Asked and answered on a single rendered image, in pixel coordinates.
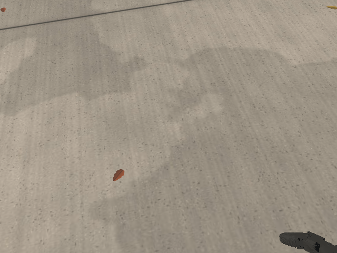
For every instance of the right robot hand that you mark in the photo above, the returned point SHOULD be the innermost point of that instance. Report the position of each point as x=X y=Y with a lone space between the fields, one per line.
x=309 y=241

